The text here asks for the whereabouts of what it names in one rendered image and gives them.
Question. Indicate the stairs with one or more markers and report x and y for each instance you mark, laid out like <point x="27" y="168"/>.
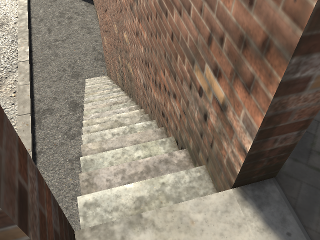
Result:
<point x="129" y="165"/>

